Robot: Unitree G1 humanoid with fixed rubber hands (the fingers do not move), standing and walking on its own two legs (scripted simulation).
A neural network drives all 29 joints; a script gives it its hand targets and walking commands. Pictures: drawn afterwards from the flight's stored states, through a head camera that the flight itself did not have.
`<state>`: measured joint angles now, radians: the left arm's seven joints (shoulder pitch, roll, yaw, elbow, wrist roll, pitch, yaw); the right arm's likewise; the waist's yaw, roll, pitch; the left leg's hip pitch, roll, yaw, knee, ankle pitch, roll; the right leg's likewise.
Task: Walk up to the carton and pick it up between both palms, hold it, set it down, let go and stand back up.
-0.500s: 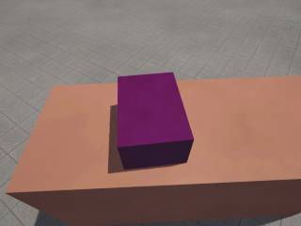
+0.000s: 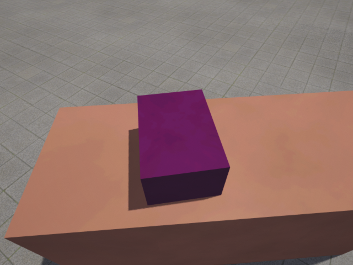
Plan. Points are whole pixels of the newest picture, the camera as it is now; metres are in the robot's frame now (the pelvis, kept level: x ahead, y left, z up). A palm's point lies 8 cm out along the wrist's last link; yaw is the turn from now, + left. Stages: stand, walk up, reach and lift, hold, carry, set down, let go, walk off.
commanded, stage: stand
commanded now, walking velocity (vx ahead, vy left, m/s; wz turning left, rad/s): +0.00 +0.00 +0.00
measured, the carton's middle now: (176, 142) +0.48 +0.01 -0.05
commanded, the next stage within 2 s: none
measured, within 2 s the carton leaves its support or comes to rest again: neither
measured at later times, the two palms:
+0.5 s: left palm out of the picture -0.04 +0.23 -0.14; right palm out of the picture -0.06 -0.20 -0.14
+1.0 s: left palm out of the picture -0.06 +0.23 -0.14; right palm out of the picture -0.07 -0.19 -0.14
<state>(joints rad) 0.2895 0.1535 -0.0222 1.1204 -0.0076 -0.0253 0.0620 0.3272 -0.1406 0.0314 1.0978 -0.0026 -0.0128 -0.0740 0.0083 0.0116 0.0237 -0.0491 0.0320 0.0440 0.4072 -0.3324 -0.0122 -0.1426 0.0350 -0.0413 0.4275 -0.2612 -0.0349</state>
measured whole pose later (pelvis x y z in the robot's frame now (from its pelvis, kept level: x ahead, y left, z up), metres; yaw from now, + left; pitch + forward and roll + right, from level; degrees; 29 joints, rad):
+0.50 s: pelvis -0.02 +0.01 +0.00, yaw +0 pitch -2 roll +0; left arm 0.29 0.14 -0.03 1.14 -0.01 -0.02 0.06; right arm 0.34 -0.14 0.02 1.12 0.01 -0.02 -0.06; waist 0.00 0.00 0.06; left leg -0.05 0.01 0.06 0.37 -0.28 0.01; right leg -0.15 0.01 -0.03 0.40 -0.21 -0.02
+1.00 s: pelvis -0.04 +0.02 +0.00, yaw +0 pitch -2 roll +0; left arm 0.31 0.14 -0.03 1.15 -0.01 -0.02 0.06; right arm 0.34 -0.14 0.02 1.12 0.01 -0.02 -0.05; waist 0.00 0.00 0.04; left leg -0.08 -0.01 0.06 0.38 -0.27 0.02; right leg -0.17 0.00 -0.02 0.41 -0.19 0.00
